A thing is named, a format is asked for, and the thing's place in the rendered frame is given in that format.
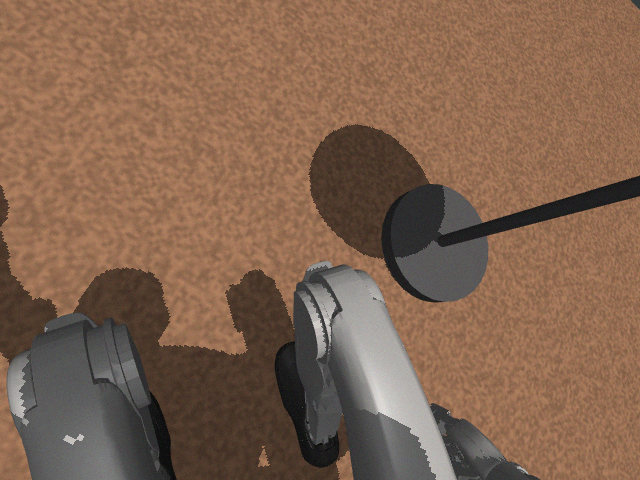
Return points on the floor lamp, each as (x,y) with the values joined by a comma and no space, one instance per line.
(435,244)

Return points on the right robot foot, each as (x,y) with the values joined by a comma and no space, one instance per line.
(293,398)

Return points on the right robot hand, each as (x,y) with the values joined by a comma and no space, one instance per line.
(471,453)

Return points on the left robot foot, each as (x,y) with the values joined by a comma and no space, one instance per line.
(163,439)

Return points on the right robot arm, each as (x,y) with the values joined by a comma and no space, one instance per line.
(509,471)

